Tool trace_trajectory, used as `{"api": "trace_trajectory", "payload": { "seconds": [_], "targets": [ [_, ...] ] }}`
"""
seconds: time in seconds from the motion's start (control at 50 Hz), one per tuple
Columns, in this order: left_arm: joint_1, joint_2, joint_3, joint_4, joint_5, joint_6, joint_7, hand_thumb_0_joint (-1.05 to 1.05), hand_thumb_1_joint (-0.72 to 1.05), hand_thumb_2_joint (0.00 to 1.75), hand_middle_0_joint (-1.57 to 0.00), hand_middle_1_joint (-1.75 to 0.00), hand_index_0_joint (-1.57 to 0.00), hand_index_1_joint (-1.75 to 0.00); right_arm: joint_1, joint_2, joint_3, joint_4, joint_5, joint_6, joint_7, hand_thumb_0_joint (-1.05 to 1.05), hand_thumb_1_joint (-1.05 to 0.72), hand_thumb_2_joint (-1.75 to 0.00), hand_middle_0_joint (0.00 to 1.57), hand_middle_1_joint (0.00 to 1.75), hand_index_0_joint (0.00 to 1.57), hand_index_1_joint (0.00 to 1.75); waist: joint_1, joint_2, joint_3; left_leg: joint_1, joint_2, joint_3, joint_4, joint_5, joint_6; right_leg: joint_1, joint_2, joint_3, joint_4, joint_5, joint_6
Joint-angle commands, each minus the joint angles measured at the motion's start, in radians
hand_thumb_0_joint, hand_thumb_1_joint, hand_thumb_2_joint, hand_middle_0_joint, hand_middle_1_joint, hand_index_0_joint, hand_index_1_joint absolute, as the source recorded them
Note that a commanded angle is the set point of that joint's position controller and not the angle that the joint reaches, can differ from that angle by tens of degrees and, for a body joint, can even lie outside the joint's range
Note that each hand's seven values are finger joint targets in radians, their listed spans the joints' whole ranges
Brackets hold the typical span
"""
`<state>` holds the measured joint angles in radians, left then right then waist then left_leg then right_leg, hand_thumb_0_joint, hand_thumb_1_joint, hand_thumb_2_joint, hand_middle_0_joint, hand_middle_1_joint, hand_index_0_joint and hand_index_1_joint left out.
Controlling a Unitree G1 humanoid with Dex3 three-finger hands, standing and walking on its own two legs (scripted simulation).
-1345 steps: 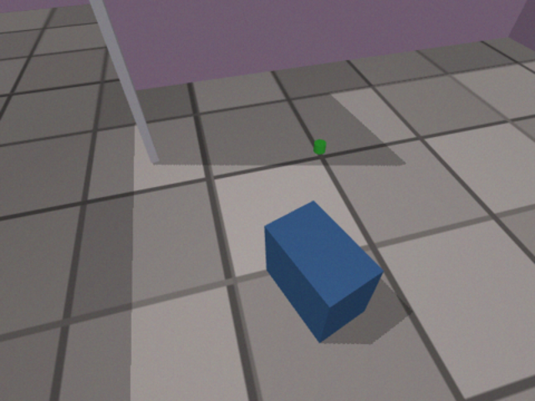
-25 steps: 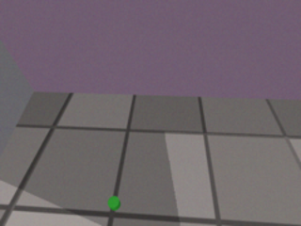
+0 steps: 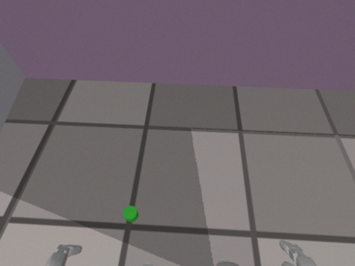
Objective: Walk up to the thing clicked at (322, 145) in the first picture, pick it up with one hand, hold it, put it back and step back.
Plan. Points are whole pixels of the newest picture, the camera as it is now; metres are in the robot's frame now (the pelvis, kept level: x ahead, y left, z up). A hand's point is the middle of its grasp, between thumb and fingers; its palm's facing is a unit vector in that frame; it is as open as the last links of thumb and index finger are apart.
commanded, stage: rise first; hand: left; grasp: from above
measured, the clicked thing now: (131, 213) +0.44 +0.26 -0.71
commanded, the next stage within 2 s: none
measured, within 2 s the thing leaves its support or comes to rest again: neither
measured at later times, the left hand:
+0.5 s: hand out of the picture +0.15 +0.28 -0.25, palm faces -0.31 -0.77 -0.56, open 14.0 cm
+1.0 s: hand (101, 238) +0.28 +0.31 -0.45, palm faces -0.48 -0.28 -0.83, open 13.9 cm
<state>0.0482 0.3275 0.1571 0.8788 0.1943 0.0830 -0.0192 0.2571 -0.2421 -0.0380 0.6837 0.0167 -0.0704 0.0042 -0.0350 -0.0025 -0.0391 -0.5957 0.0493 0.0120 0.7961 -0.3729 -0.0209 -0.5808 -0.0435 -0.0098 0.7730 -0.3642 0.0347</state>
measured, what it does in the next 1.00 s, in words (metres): lowers itself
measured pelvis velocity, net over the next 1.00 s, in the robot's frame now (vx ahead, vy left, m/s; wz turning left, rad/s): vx -0.08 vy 0.00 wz -0.05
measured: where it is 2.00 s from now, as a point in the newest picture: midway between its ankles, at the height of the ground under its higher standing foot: outside the picture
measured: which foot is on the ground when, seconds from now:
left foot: down 0.00-1.00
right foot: down 0.00-1.00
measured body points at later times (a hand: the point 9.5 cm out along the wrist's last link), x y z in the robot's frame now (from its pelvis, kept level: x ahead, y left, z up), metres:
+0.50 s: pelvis -0.01 +0.00 -0.10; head +0.11 +0.02 +0.33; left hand +0.16 +0.32 -0.21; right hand +0.18 -0.25 -0.19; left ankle +0.01 +0.13 -0.71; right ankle +0.01 -0.14 -0.71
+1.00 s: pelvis -0.08 +0.00 -0.31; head +0.13 +0.02 +0.09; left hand +0.30 +0.32 -0.40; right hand +0.04 -0.28 -0.44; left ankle +0.01 +0.13 -0.71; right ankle +0.01 -0.14 -0.71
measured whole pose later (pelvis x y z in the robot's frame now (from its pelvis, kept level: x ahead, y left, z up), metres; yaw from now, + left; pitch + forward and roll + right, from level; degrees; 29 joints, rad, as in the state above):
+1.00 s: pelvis -0.08 +0.00 -0.31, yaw -3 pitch +34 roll -4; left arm -0.49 0.61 0.18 0.96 0.93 -0.23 0.13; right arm 0.11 -0.28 -0.06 0.72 -0.04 -0.10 0.07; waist -0.05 0.01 -0.13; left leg -2.01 0.04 -0.11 2.09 -0.67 -0.04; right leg -1.97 -0.02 -0.01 2.04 -0.67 0.04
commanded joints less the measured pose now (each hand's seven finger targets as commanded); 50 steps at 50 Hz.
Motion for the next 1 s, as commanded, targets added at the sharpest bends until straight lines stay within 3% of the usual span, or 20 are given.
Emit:
{"api": "trace_trajectory", "payload": {
  "seconds": [0.0,0.02,0.18,0.22,0.28,0.32,0.36,0.4,0.44,0.46,0.52,0.62,0.7,0.78,0.82,0.98],
  "targets": [
    [0.006,0.202,0.067,-0.237,0.025,-0.024,0.019,0.0,-0.58,1.03,-0.07,-1.07,-0.05,-1.09,-0.031,-0.158,-0.068,-0.159,-0.002,-0.067,-0.019,0.0,-0.88,-0.9,0.2,0.3,0.2,0.3,0.021,0.035,-0.224,0.022,-0.041,0.007,-0.002,0.131,0.017,-0.013,0.045,-0.034,0.0,0.087,-0.044],
    [0.039,0.18,0.048,-0.242,0.035,-0.017,0.018,0.0,-0.58,1.02,-0.07,-1.08,-0.06,-1.09,-0.029,-0.155,-0.067,-0.162,-0.002,-0.072,-0.02,0.0,-0.88,-0.9,0.2,0.3,0.2,0.3,0.014,0.036,-0.219,-0.004,-0.039,0.005,0.019,0.12,0.019,-0.039,0.045,-0.034,0.023,0.082,-0.044],
    [0.166,0.185,0.06,-0.446,0.09,0.039,0.028,0.0,-0.57,1.0,-0.06,-1.08,-0.06,-1.09,-0.035,-0.149,-0.066,-0.204,-0.007,-0.1,-0.028,0.0,-0.89,-0.9,0.2,0.3,0.2,0.3,0.01,0.07,-0.304,-0.08,-0.02,-0.025,0.144,0.175,0.017,-0.149,0.046,-0.035,0.162,0.114,-0.045],
    [0.177,0.187,0.063,-0.492,0.095,0.051,0.03,0.0,-0.56,0.99,-0.07,-1.08,-0.06,-1.09,-0.045,-0.147,-0.065,-0.215,-0.008,-0.106,-0.025,0.0,-0.9,-0.9,0.2,0.3,0.2,0.3,0.015,0.088,-0.298,-0.107,-0.019,-0.028,0.166,0.16,0.016,-0.184,0.043,-0.033,0.19,0.097,-0.047],
    [0.153,0.183,0.048,-0.506,0.116,0.061,0.032,0.0,-0.55,0.97,-0.07,-1.1,-0.08,-1.09,-0.051,-0.148,-0.061,-0.227,-0.009,-0.118,-0.026,0.0,-0.9,-0.9,0.2,0.3,0.2,0.3,-0.011,0.07,-0.298,-0.162,-0.019,-0.03,0.219,0.135,0.02,-0.245,0.044,-0.033,0.23,0.082,-0.046],
    [0.119,0.197,0.054,-0.495,0.136,0.053,0.036,0.0,-0.53,0.96,-0.07,-1.1,-0.07,-1.1,-0.063,-0.144,-0.057,-0.228,-0.012,-0.128,-0.027,0.0,-0.89,-0.9,0.2,0.3,0.2,0.3,-0.01,0.072,-0.293,-0.223,-0.024,-0.025,0.273,0.098,0.024,-0.304,0.041,-0.029,0.272,0.057,-0.046],
    [0.058,0.211,0.051,-0.46,0.175,0.026,0.037,0.0,-0.53,0.97,-0.06,-1.1,-0.06,-1.09,-0.075,-0.148,-0.056,-0.225,-0.016,-0.141,-0.022,0.0,-0.88,-0.9,0.2,0.3,0.2,0.3,-0.023,0.07,-0.3,-0.295,-0.024,-0.029,0.336,0.058,0.025,-0.386,0.041,-0.028,0.337,0.023,-0.046],
    [0.053,0.206,0.045,-0.413,0.217,-0.01,0.04,0.0,-0.51,0.96,-0.05,-1.1,-0.05,-1.09,-0.084,-0.148,-0.056,-0.223,-0.017,-0.151,-0.013,0.0,-0.85,-0.89,0.2,0.3,0.2,0.3,-0.011,0.056,-0.332,-0.367,-0.033,-0.025,0.406,0.041,0.025,-0.447,0.041,-0.025,0.405,0.007,-0.047],
    [-0.002,0.241,0.061,-0.396,0.263,-0.055,0.047,0.0,-0.51,0.96,-0.06,-1.09,-0.06,-1.09,-0.092,-0.164,-0.061,-0.214,-0.018,-0.16,-0.003,0.0,-0.84,-0.89,0.2,0.3,0.2,0.3,-0.003,0.085,-0.381,-0.423,-0.032,-0.038,0.462,0.038,0.02,-0.519,0.037,-0.024,0.489,0.0,-0.049],
    [-0.013,0.229,0.035,-0.392,0.288,-0.078,0.048,0.0,-0.51,0.97,-0.06,-1.09,-0.06,-1.09,-0.092,-0.166,-0.065,-0.208,-0.017,-0.163,0.001,0.0,-0.85,-0.89,0.2,0.3,0.2,0.3,-0.004,0.089,-0.417,-0.438,-0.032,-0.041,0.494,0.056,0.02,-0.553,0.037,-0.025,0.526,0.011,-0.05],
    [-0.089,0.299,0.067,-0.368,0.361,-0.142,0.073,0.0,-0.52,0.97,-0.06,-1.1,-0.06,-1.1,-0.095,-0.185,-0.07,-0.183,-0.014,-0.164,0.013,0.0,-0.86,-0.89,0.2,0.3,0.2,0.3,0.006,0.116,-0.505,-0.494,-0.03,-0.05,0.594,0.104,0.019,-0.67,0.037,-0.023,0.64,0.032,-0.054],
    [-0.204,0.386,0.102,-0.309,0.47,-0.2,0.124,0.0,-0.53,1.0,-0.05,-1.1,-0.06,-1.1,-0.097,-0.204,-0.09,-0.152,-0.014,-0.142,0.028,0.0,-0.87,-0.89,0.2,0.3,0.2,0.3,0.029,0.122,-0.621,-0.622,-0.038,-0.039,0.738,0.094,0.024,-0.782,0.039,-0.022,0.766,0.034,-0.054],
    [-0.362,0.429,0.096,-0.261,0.538,-0.222,0.142,0.0,-0.56,1.0,-0.07,-1.11,-0.07,-1.1,-0.074,-0.213,-0.101,-0.112,-0.021,-0.119,0.037,0.0,-0.9,-0.9,0.2,0.3,0.2,0.3,0.019,0.09,-0.705,-0.719,-0.037,-0.027,0.856,0.062,0.034,-0.837,0.041,-0.024,0.833,0.017,-0.051],
    [-0.518,0.476,0.079,-0.163,0.613,-0.263,0.152,0.0,-0.54,1.01,-0.06,-1.09,-0.06,-1.09,-0.053,-0.217,-0.104,-0.08,-0.033,-0.099,0.043,0.0,-0.87,-0.9,0.2,0.3,0.2,0.3,0.0,0.069,-0.701,-0.866,-0.04,-0.024,0.939,-0.065,0.037,-0.91,0.042,-0.032,0.899,-0.074,-0.052],
    [-0.571,0.539,0.104,-0.116,0.653,-0.285,0.161,0.0,-0.51,1.0,-0.07,-1.06,-0.07,-1.07,-0.046,-0.221,-0.104,-0.066,-0.037,-0.087,0.046,0.0,-0.87,-0.89,0.2,0.3,0.2,0.3,0.018,0.058,-0.711,-0.918,-0.04,-0.021,0.975,-0.116,0.04,-0.945,0.046,-0.038,0.926,-0.125,-0.052],
    [-0.764,0.619,0.099,0.004,0.779,-0.357,0.21,0.0,-0.53,1.02,-0.07,-1.05,-0.07,-1.05,0.007,-0.229,-0.091,-0.014,-0.06,-0.039,0.056,0.0,-0.88,-0.9,0.2,0.3,0.2,0.3,-0.012,0.103,-0.709,-1.021,-0.042,-0.028,1.074,-0.211,0.044,-1.085,0.055,-0.07,1.037,-0.222,-0.056]
  ]
}}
